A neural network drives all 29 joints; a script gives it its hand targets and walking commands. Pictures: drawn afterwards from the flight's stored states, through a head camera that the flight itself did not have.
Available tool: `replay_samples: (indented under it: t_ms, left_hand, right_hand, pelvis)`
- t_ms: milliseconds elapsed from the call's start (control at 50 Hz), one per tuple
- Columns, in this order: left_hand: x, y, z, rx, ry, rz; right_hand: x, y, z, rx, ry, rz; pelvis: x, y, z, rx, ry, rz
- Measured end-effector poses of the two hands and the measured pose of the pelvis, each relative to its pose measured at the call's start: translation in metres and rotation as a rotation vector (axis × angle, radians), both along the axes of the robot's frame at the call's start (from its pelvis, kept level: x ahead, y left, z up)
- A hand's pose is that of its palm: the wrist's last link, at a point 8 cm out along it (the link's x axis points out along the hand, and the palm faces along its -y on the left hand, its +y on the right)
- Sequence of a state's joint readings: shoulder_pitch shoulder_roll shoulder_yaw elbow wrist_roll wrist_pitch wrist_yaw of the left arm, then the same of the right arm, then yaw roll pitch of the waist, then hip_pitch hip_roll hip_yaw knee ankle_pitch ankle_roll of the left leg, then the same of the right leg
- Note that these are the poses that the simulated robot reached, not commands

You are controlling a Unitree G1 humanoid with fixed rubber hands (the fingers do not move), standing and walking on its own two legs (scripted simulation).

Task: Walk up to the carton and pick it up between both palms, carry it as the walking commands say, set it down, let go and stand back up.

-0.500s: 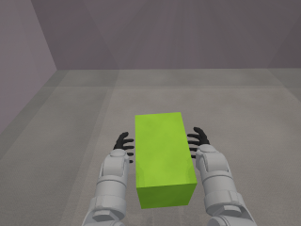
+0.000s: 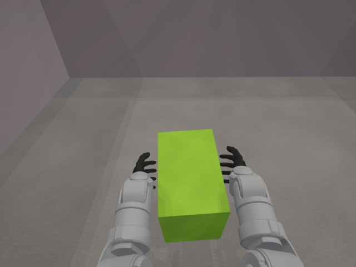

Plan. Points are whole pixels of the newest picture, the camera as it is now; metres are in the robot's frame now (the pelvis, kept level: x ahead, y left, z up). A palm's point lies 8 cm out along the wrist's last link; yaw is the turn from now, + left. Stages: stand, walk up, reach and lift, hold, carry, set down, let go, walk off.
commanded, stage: reach and lift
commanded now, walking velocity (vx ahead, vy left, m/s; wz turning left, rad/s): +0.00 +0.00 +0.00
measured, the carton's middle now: (188, 185) +0.35 +0.00 -0.03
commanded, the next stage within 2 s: hold in 0.74 s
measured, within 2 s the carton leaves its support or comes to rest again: neither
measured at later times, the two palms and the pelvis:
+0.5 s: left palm (139, 184) +0.30 +0.12 +0.05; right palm (241, 176) +0.31 -0.12 +0.07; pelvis +0.00 +0.00 +0.00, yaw +0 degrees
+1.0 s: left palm (138, 188) +0.29 +0.12 +0.05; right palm (242, 180) +0.30 -0.12 +0.07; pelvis +0.00 +0.00 +0.00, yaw +1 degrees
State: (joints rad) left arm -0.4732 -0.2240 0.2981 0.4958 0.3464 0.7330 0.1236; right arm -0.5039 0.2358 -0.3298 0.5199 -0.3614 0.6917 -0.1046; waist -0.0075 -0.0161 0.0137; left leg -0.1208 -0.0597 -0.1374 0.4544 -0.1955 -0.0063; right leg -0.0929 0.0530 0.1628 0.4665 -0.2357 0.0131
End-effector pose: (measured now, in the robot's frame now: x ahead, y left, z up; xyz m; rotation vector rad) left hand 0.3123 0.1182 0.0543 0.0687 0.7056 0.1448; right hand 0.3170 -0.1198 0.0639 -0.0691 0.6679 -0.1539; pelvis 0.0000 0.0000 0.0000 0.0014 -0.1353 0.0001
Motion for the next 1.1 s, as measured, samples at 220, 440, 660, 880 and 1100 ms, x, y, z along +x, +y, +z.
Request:
replay_samples:
  t_ms: [220, 440, 660, 880, 1100]
  left_hand:
    - [-0.001, 0.000, 0.001, 0.004, -0.001, -0.021]
    - [-0.010, 0.001, 0.000, 0.006, 0.008, -0.029]
    - [-0.018, 0.001, 0.000, 0.004, 0.011, -0.032]
    - [-0.023, 0.001, 0.001, 0.003, 0.012, -0.036]
    - [-0.023, 0.002, 0.001, 0.003, 0.012, -0.035]
  right_hand:
    - [-0.001, -0.002, 0.002, 0.001, -0.001, 0.018]
    - [-0.007, -0.003, 0.002, 0.001, 0.006, 0.041]
    - [-0.014, -0.003, 0.003, 0.003, 0.008, 0.051]
    - [-0.020, -0.004, 0.003, 0.007, 0.007, 0.050]
    - [-0.020, -0.003, 0.002, 0.009, 0.006, 0.049]
  pelvis:
    - [0.006, 0.000, 0.001, 0.001, -0.005, 0.000]
    - [0.006, -0.003, 0.001, 0.000, -0.017, 0.006]
    - [0.001, -0.005, 0.001, -0.001, -0.029, 0.012]
    - [-0.003, -0.004, 0.000, -0.003, -0.036, 0.013]
    - [-0.004, -0.003, 0.000, -0.003, -0.034, 0.010]
